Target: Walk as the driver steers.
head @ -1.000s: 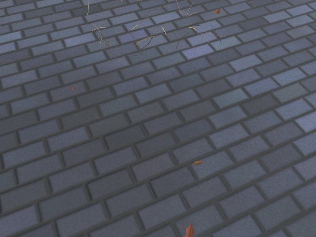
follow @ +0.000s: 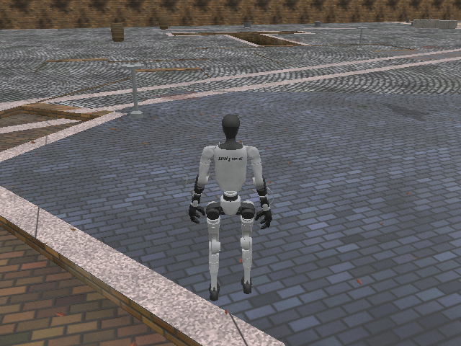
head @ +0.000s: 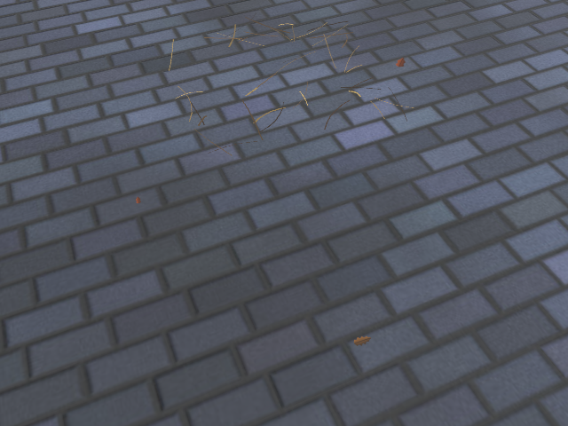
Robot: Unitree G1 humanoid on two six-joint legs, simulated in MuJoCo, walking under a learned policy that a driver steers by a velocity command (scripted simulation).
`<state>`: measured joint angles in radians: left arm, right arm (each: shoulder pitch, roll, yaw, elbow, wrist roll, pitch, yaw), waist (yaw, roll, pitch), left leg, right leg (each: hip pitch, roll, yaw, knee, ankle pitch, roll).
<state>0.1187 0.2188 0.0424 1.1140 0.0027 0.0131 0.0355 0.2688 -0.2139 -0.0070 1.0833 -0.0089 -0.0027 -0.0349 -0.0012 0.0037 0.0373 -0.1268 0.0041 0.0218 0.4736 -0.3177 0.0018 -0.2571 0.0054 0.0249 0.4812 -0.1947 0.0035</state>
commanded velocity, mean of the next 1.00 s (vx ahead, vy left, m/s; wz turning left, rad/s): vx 0.00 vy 0.00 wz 0.00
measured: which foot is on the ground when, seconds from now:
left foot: down 0.00-1.00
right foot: down 0.00-1.00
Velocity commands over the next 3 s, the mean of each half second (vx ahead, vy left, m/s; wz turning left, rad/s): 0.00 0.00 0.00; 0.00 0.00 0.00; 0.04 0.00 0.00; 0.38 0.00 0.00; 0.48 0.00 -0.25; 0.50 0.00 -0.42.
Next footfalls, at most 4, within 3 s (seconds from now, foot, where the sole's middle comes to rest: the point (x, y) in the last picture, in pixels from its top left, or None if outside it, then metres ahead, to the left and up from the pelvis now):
2.16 left None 0.51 0.10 -0.77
2.72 right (365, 327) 0.77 -0.18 -0.77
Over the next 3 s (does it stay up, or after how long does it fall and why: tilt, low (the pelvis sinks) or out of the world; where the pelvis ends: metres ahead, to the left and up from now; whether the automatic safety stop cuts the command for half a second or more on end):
stays up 0.78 -0.11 0.01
